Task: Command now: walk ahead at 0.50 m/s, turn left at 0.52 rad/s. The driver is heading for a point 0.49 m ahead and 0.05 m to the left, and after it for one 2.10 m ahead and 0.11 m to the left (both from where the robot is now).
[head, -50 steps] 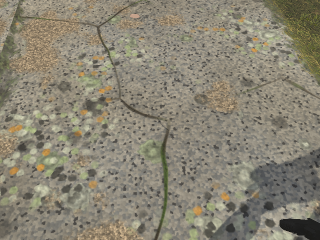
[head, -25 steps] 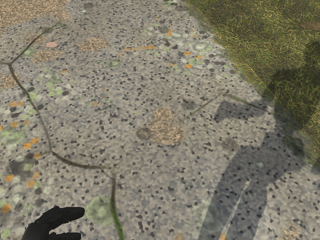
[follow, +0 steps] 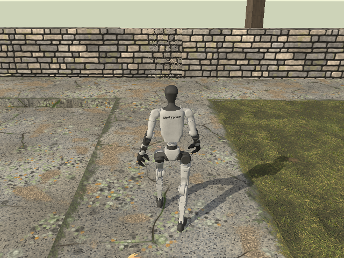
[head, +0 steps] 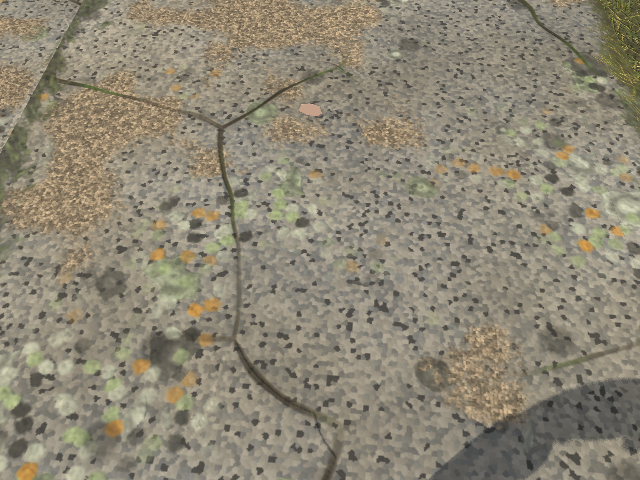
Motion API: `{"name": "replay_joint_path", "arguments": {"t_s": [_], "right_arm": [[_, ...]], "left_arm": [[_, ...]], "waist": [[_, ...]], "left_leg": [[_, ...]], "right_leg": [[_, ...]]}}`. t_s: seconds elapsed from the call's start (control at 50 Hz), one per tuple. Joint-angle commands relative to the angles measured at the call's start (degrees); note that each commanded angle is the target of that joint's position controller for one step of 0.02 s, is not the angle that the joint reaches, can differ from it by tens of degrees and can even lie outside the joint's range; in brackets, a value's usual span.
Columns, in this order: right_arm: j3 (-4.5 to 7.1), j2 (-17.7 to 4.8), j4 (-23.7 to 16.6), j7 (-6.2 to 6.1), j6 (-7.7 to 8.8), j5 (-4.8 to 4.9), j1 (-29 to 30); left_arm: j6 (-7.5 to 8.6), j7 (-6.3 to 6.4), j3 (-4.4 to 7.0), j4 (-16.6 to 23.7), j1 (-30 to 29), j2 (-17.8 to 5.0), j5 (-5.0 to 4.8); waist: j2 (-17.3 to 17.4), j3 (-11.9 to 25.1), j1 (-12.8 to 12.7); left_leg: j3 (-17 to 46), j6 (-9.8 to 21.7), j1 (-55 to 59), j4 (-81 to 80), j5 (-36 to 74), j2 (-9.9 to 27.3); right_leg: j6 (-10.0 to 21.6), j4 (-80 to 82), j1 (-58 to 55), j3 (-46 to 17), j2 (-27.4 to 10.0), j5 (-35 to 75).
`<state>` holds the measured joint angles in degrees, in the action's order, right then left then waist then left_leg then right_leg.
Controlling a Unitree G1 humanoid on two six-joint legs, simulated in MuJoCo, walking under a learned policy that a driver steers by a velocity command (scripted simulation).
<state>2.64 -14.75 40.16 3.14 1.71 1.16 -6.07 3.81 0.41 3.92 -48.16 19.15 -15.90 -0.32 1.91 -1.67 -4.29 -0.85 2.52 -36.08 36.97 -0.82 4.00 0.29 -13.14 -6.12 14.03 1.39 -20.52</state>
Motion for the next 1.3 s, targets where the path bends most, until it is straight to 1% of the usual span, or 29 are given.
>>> {"name": "replay_joint_path", "arguments": {"t_s": [0.02, 0.06, 0.08, 0.1, 0.12, 0.14, 0.18, 0.2, 0.26, 0.36, 0.44, 0.5, 0.54, 0.56, 0.58, 0.6, 0.62, 0.66, 0.74, 0.86, 0.96, 0.98, 1.0, 1.02, 1.04, 1.06, 1.1, 1.22, 1.3], "right_arm": [[1.82, -5.6, -6.4, 0.76, 0.60, 0.04, 2.9], [4.57, -10.3, -3.6, -0.01, 0.32, 0.22, -10.9], [6.42, -15.2, -1.8, -1.33, -0.37, 0.23, -19.5], [6.79, -20.2, -2.4, -1.61, 0.21, 0.55, -16.9], [5.42, -15.0, -3.6, -1.48, 0.84, 0.17, -19.0], [4.62, -12.4, -3.1, -1.42, 1.46, -0.26, -16.9], [3.62, -9.3, -4.2, -1.59, 1.70, -0.12, -9.6], [3.17, -8.3, -5.2, -1.87, 1.75, -0.89, -7.7], [3.45, -9.4, -5.1, -2.62, 2.02, -0.67, -7.3], [3.62, -10.4, -3.0, -3.88, 1.56, -0.23, -11.1], [3.36, -10.2, -0.3, -3.81, 1.41, -0.02, -15.3], [3.30, -10.0, 0.5, -4.31, 0.57, -0.67, -14.7], [2.55, -8.1, -0.8, -4.45, 0.54, -1.27, -12.9], [1.46, -5.4, -1.2, -4.45, 1.02, -2.01, -18.6], [0.96, -5.0, 1.0, -4.05, 1.21, -1.68, -25.8], [1.85, -9.6, 0.9, -3.83, 0.78, -1.16, -22.9], [2.24, -10.6, -0.6, -4.01, 0.12, -0.76, -15.8], [2.40, -9.7, -2.6, -4.68, -0.98, -1.63, -9.2], [1.83, -6.1, -2.4, -5.96, -1.62, -1.60, -11.3], [1.92, -6.3, -3.6, -5.89, -1.96, -1.38, -5.6], [2.44, -6.7, -3.5, -4.72, 0.26, -0.85, -6.8], [3.14, -9.0, -3.4, -4.82, 0.49, -1.32, -8.0], [4.02, -13.5, -4.4, -5.31, 0.04, -2.68, -6.7], [4.35, -14.1, -4.3, -4.94, -0.33, -4.58, -6.1], [3.49, -11.0, -5.4, -4.94, -0.15, -4.09, -4.3], [2.86, -8.6, -5.8, -5.05, -0.08, -3.23, -2.0], [2.48, -7.6, -6.0, -5.23, -0.26, -1.86, 0.0], [3.50, -10.0, -4.2, -5.88, -1.83, -2.05, -3.7], [3.99, -11.8, -3.3, -4.78, -2.02, -0.84, -3.4]], "left_arm": [[-0.84, 0.93, 2.99, 2.7, -0.9, -11.9, -0.70], [-1.57, 1.49, 2.96, 3.2, -2.6, -12.6, -1.03], [-1.00, 1.62, 2.00, 4.2, -1.8, -10.4, 0.02], [0.79, 0.34, -0.75, 7.2, 4.1, -1.8, 1.67], [3.11, -0.62, -0.06, 7.7, -2.6, -6.7, -0.38], [4.22, -1.03, 0.52, 9.7, -8.2, -8.8, -2.29], [4.64, -0.35, 0.59, 9.2, -8.8, -8.3, 0.04], [4.00, -0.37, 0.95, 9.0, -7.5, -8.6, 0.58], [2.18, -0.28, 0.65, 9.2, -6.8, -6.6, 1.27], [2.21, -0.90, -0.99, 11.2, -16.9, -3.3, 0.99], [3.07, -1.99, -0.57, 12.6, -21.6, -5.2, 0.36], [3.83, -2.40, 0.34, 11.9, -18.0, -6.8, 1.28], [4.30, -2.20, 1.31, 9.4, -8.6, -9.5, 2.21], [4.13, -2.16, 1.75, 9.0, -3.4, -13.0, 3.22], [2.98, -2.66, 1.59, 6.9, -0.3, -11.4, 1.83], [2.00, -2.87, 1.06, 7.5, -0.9, -9.3, -0.35], [1.20, -2.67, 0.59, 8.5, -5.8, -8.1, -0.73], [0.06, -2.15, 0.12, 9.5, -10.6, -7.4, 0.07], [-1.35, -1.18, 1.42, 9.8, -11.5, -9.8, 0.82], [-3.88, 0.52, 2.39, 10.1, -11.1, -10.6, -0.54], [-5.48, 1.09, 2.38, 10.8, -11.6, -9.9, -1.13], [-5.63, 1.22, 1.86, 10.9, -10.2, -8.2, -1.14], [-5.51, 1.05, 1.02, 11.4, -8.0, -5.0, -0.66], [-4.90, 0.97, 1.83, 12.7, -8.3, -7.4, -0.74], [-4.73, 0.89, 3.07, 11.4, -6.4, -11.2, -0.25], [-5.18, 0.89, 3.69, 10.1, -5.3, -12.0, -0.69], [-6.66, 1.34, 3.49, 9.1, -4.5, -9.9, -0.68], [-6.77, 0.11, 1.40, 13.8, -11.4, -5.1, -0.86], [-6.81, -0.56, 1.27, 14.1, -10.9, -5.8, -0.47]], "waist": [[-6.6, -0.2, 2.9], [-6.4, 7.5, 11.0], [-0.2, 12.9, 14.3], [13.0, 17.8, 6.5], [5.8, 22.8, 11.5], [3.4, 14.1, 11.8], [-2.2, 5.9, 6.5], [-0.7, 5.1, 4.6], [-0.4, 3.6, 3.0], [2.2, 1.9, 7.2], [3.0, 0.4, 9.3], [4.7, 2.1, 7.0], [2.5, 9.4, 2.5], [-7.4, 18.6, 3.3], [-18.6, 25.5, 3.7], [-12.6, 23.0, 2.6], [-7.9, 14.9, 2.2], [-4.2, 6.8, 3.4], [-9.4, 7.8, 5.8], [-9.5, 8.2, 4.1], [-10.4, 7.0, 5.9], [-8.1, 7.9, 5.8], [4.4, 8.1, 3.5], [14.7, 6.5, 3.4], [9.7, 6.3, 3.2], [6.3, 5.5, 2.4], [5.0, 4.3, 2.5], [7.9, 6.2, 6.3], [9.2, 6.9, 6.2]], "left_leg": [[-4.9, 3.1, 2.4, -0.7, -8.1, -4.0], [-5.7, 6.7, 22.4, -4.9, -7.1, -8.3], [6.4, 10.2, 40.2, -6.7, -6.1, -1.5], [39.1, 21.5, 58.6, -11.5, -14.1, 12.7], [47.2, 21.9, 60.5, -18.5, -19.2, 14.8], [38.4, 18.9, 54.3, -19.9, -15.0, 13.1], [26.4, 15.4, 38.0, -20.7, -3.1, 8.2], [23.8, 15.2, 33.0, -21.9, 1.4, 6.8], [19.2, 15.4, 25.0, -24.1, 8.2, 4.9], [12.2, 10.7, 20.5, -23.4, 2.8, 0.1], [15.9, 9.6, 26.5, -20.1, 0.6, 3.4], [17.3, 6.9, 33.0, -12.3, 13.1, 4.6], [13.2, 2.9, 30.7, 1.0, 19.1, -0.5], [10.4, -0.9, 17.4, 17.9, 0.8, -5.6], [7.9, -4.5, 6.8, 32.7, -36.8, -9.8], [9.9, -5.0, 3.3, 36.8, -36.6, -7.2], [8.0, -5.6, 0.3, 37.2, -32.7, -5.0], [6.5, -5.7, 1.5, 31.2, -27.8, -2.6], [4.4, -6.5, 9.8, 17.5, -25.4, -4.1], [6.1, -6.9, 13.6, 6.5, -16.8, -5.5], [5.3, -4.6, 22.0, -12.7, -9.9, -6.1], [8.2, -2.7, 27.7, -16.3, -6.8, -1.0], [19.8, 3.0, 32.2, -18.5, -0.6, 11.5], [29.8, 11.0, 28.6, -20.3, 8.1, 18.7], [27.4, 12.6, 28.2, -19.5, 10.0, 18.7], [21.5, 10.4, 28.0, -18.1, 10.2, 15.2], [14.7, 8.2, 29.0, -16.8, 11.3, 11.6], [7.7, 10.1, 32.4, -16.5, 14.5, 11.1], [7.3, 10.6, 30.5, -15.3, 15.0, 12.3]], "right_leg": [[6.4, -7.5, -2.0, -2.8, -17.7, 58.9], [4.0, -26.9, 3.9, -0.9, -15.2, 63.9], [1.5, -44.4, 18.2, -1.0, -12.5, 44.3], [-1.9, -63.7, 44.3, -7.8, 0.2, -12.0], [-0.9, -68.2, 50.5, -19.6, -0.2, -13.2], [0.4, -66.0, 53.9, -19.6, -2.9, -7.5], [0.1, -55.7, 48.2, -18.9, -6.9, -0.3], [-0.4, -53.7, 44.3, -19.2, -7.9, 1.6], [-3.3, -46.8, 41.1, -17.5, -7.7, 4.5], [-4.7, -24.5, 36.0, -15.5, -4.3, 24.7], [-2.5, -17.3, 35.8, -16.6, -3.3, 27.0], [0.7, -13.9, 33.0, -15.8, -1.9, 23.3], [4.5, -13.1, 17.2, -16.5, -4.4, 40.2], [12.2, -17.9, -2.6, -29.8, -15.6, 57.9], [20.2, -14.9, -12.2, -45.8, -24.4, 59.3], [18.9, -11.6, -8.9, -48.2, -22.4, 43.6], [16.4, -9.8, -1.4, -42.9, -19.9, 35.5], [14.2, -6.7, 12.4, -36.9, -15.8, 31.9], [13.7, -4.9, 20.4, -31.8, -11.3, 35.0], [12.2, -3.8, 23.6, -35.7, -9.6, 12.9], [9.1, -9.2, 22.9, -39.9, -7.1, 14.1], [6.4, -13.0, 26.0, -38.1, -4.8, 9.4], [2.8, -24.8, 33.6, -29.7, 1.3, -4.5], [0.0, -37.1, 40.1, -21.5, 5.7, -15.6], [-1.9, -46.9, 40.3, -22.6, 2.5, -14.1], [-3.0, -51.0, 40.8, -22.1, 1.9, -11.0], [-5.2, -55.7, 42.8, -21.0, 0.9, -6.1], [-6.9, -41.0, 37.6, -15.8, -1.8, -3.5], [-4.6, -28.5, 28.3, -12.8, -1.0, -2.6]]}}
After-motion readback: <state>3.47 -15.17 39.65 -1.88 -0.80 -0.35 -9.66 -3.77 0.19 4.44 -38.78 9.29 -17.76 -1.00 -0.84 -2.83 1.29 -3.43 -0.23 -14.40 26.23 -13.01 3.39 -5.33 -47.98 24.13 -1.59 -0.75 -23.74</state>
